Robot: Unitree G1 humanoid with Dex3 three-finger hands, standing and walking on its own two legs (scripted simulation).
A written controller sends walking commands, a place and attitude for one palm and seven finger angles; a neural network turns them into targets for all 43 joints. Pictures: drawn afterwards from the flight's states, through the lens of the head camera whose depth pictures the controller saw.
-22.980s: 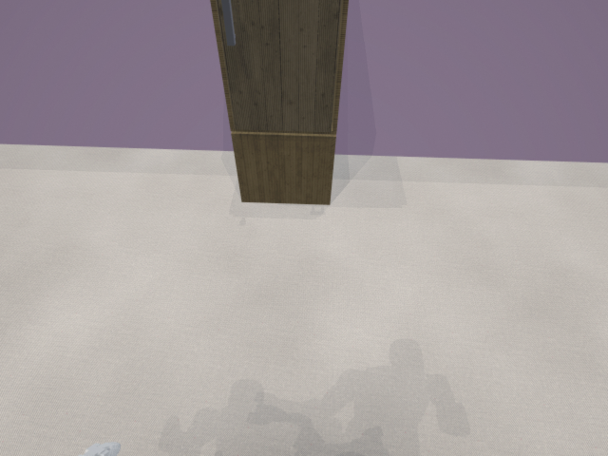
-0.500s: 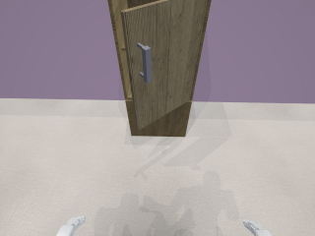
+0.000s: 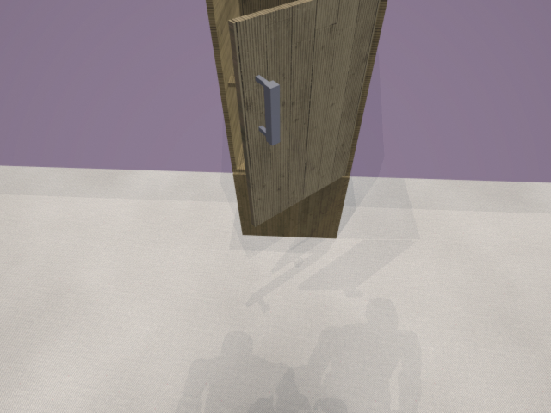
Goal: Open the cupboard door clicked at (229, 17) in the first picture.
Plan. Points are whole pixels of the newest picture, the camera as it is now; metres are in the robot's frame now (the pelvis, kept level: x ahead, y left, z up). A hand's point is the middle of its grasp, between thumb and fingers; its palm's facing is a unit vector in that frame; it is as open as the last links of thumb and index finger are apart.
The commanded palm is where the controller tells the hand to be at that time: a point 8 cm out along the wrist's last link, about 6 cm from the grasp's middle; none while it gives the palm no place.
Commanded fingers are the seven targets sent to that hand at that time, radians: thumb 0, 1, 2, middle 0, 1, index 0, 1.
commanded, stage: let the arm hang, fingers relaxed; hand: left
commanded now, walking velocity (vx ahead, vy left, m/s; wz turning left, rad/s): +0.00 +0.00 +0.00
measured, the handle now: (266, 110) +0.68 +0.06 +0.06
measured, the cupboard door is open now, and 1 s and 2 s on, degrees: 40 40 40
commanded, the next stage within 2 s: look to check the result in 0.36 s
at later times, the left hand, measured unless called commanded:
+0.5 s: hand out of the picture +0.05 +0.18 -0.17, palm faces +0.01 -0.97 -0.24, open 7.4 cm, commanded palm none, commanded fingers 0.00 0.90 0.90 -0.20 -0.30 -0.20 -0.30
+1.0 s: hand out of the picture +0.07 +0.19 -0.16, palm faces +0.00 -0.96 -0.28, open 7.4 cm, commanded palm none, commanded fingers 0.00 0.90 0.90 -0.20 -0.30 -0.20 -0.30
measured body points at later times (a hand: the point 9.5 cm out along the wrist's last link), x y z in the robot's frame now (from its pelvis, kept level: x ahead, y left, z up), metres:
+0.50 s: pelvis +0.02 -0.01 +0.00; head +0.03 -0.02 +0.45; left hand +0.05 +0.23 -0.15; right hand +0.03 -0.25 -0.16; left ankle +0.05 +0.11 -0.74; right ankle +0.00 -0.10 -0.74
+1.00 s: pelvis +0.04 -0.02 +0.00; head +0.05 -0.04 +0.45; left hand +0.07 +0.24 -0.14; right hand +0.08 -0.28 -0.15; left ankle +0.05 +0.11 -0.74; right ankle +0.00 -0.10 -0.74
